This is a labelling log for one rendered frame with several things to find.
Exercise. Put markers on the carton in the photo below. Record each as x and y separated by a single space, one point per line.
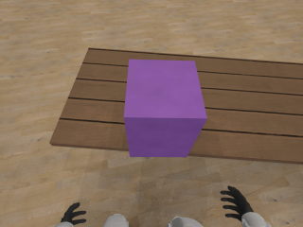
164 108

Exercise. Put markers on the robot right hand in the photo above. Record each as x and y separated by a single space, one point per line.
242 205

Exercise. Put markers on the robot left hand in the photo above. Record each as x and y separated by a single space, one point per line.
69 214

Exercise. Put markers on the table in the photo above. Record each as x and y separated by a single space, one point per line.
254 108

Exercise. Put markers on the robot right thigh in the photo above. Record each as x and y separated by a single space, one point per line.
184 222

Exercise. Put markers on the robot left thigh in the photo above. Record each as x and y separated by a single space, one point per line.
116 221

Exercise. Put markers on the right robot forearm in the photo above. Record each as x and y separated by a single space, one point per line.
252 219

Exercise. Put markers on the robot thigh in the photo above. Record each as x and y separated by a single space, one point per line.
184 222
116 221

